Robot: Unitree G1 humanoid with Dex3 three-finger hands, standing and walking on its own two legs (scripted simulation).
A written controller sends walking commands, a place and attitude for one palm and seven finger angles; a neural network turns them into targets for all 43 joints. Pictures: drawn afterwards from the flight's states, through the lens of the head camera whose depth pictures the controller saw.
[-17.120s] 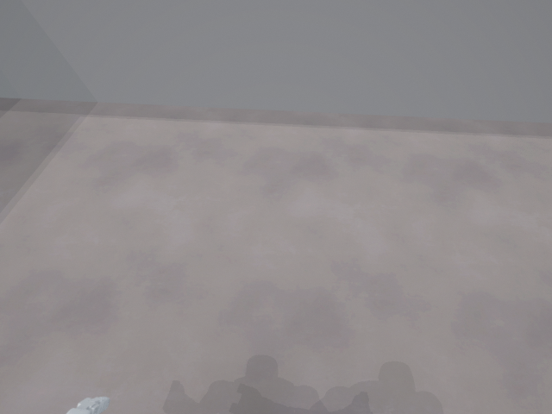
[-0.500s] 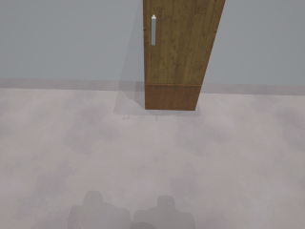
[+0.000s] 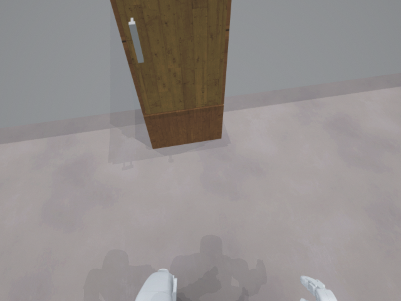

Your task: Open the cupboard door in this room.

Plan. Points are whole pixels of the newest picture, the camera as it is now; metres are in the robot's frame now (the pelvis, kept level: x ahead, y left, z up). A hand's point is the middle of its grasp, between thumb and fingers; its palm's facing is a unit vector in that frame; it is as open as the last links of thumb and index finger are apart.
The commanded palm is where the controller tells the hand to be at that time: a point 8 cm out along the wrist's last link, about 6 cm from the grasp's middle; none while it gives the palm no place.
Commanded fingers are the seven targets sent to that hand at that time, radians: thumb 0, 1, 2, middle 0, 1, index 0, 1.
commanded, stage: walk to a spot facing it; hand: left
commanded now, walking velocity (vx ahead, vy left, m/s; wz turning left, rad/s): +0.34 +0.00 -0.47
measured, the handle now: (136, 40) +0.99 +0.38 -0.02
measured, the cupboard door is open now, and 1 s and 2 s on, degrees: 0 0 0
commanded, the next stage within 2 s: turn to face it in 0.64 s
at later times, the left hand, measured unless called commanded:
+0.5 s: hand (133, 203) +0.36 +0.24 -0.16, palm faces -0.25 -0.94 -0.25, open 7.4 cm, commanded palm none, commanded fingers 0.00 0.90 0.90 -0.20 -0.30 -0.20 -0.30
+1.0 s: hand (182, 184) +0.44 +0.11 -0.16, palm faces -0.42 -0.88 -0.21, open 7.3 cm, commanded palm none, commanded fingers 0.00 0.90 0.90 -0.20 -0.30 -0.20 -0.30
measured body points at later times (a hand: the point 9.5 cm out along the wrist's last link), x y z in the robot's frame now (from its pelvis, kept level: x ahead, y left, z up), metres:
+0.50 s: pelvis +0.18 +0.06 -0.01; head +0.24 +0.06 +0.44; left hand +0.37 +0.29 -0.14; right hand +0.11 -0.17 -0.15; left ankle +0.17 +0.16 -0.75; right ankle +0.20 -0.08 -0.67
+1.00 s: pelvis +0.26 +0.00 -0.01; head +0.27 -0.02 +0.44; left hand +0.46 +0.16 -0.14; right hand +0.21 -0.23 -0.17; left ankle +0.33 +0.14 -0.70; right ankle +0.25 -0.08 -0.75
